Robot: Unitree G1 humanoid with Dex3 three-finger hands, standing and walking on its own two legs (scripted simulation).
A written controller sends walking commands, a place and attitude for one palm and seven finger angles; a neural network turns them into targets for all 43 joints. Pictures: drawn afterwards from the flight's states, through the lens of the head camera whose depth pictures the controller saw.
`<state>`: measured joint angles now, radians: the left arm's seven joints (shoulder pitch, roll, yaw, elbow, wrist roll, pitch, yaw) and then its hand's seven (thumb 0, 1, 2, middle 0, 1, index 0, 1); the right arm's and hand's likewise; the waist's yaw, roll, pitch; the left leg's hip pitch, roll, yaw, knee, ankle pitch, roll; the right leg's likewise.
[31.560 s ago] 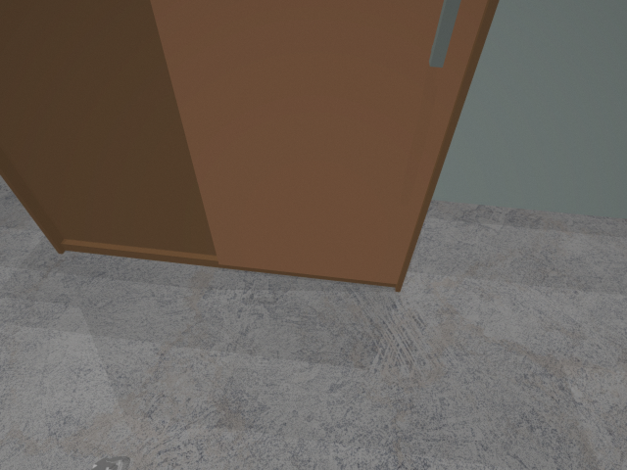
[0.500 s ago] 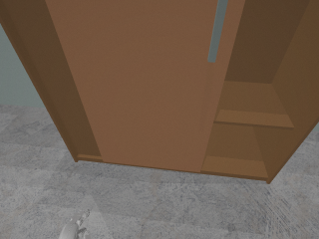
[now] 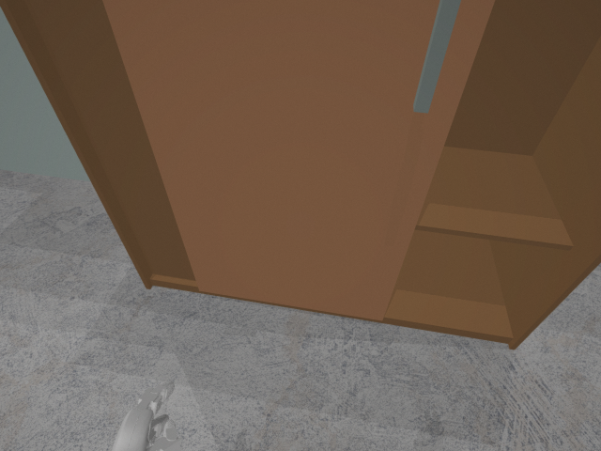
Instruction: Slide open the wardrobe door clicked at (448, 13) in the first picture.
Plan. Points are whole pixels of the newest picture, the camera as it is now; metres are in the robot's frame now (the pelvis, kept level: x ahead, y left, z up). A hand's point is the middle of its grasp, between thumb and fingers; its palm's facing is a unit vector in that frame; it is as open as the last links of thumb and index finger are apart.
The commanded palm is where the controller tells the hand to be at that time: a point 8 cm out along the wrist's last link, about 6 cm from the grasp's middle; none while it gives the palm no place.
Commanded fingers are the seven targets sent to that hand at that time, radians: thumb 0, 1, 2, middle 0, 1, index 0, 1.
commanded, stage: stop stepping back and stand still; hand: right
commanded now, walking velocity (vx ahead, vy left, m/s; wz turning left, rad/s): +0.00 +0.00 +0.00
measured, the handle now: (436, 41) +0.69 -0.18 +0.26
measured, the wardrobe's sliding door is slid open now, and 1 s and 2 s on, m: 0.46 0.46 0.46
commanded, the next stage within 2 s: let the arm hang, fingers relaxed in 0.22 s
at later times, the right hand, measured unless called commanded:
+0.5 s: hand out of the picture +0.16 -0.26 -0.08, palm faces +0.06 +0.92 -0.40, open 7.4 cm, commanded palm none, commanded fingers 0.00 -0.90 -0.90 0.20 0.30 0.20 0.30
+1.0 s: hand out of the picture -0.05 -0.21 -0.16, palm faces -0.04 +0.97 -0.24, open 7.3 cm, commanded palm none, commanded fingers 0.00 -0.90 -0.90 0.20 0.30 0.20 0.30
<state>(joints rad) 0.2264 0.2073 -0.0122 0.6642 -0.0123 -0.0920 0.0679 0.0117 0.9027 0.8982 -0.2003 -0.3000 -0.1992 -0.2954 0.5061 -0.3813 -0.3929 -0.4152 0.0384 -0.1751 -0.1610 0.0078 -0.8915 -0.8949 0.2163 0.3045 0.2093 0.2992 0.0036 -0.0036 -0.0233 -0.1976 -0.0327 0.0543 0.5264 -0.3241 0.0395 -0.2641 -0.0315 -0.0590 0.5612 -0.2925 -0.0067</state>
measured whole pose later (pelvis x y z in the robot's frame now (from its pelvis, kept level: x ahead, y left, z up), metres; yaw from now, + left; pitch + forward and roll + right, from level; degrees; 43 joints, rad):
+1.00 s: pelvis -0.02 -0.02 +0.01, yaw +1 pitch +0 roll +0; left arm 0.27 0.16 0.00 1.13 0.01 0.03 0.02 0.00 0.91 0.90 -0.20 -0.30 -0.20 -0.29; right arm 0.28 -0.19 0.02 1.16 -0.02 0.02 -0.04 0.00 -0.92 -0.89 0.20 0.30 0.20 0.30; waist 0.01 -0.02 0.07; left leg -0.17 -0.01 0.03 0.39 -0.21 0.01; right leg -0.22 0.00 -0.08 0.41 -0.18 -0.04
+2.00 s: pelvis +0.01 -0.02 +0.01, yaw +1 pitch -1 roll +0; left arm 0.19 0.19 0.00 1.15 0.01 0.01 0.02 0.00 0.91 0.90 -0.20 -0.30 -0.20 -0.29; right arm 0.22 -0.19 0.01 1.15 -0.02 -0.01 -0.04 0.00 -0.91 -0.89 0.20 0.30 0.20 0.30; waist 0.01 0.00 0.05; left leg -0.09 -0.01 0.03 0.34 -0.23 0.01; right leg -0.14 0.00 -0.09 0.35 -0.20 -0.03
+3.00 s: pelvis +0.01 -0.01 +0.02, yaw +1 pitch -1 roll +0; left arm 0.11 0.30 0.00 1.14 0.01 0.01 0.00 0.00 0.91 0.90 -0.20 -0.30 -0.20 -0.30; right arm 0.13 -0.30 0.00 1.14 -0.02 -0.02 -0.02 0.00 -0.91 -0.89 0.21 0.30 0.20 0.30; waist 0.01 0.00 0.05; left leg -0.05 -0.01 0.03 0.28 -0.21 0.02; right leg -0.10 0.00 -0.08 0.29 -0.18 -0.02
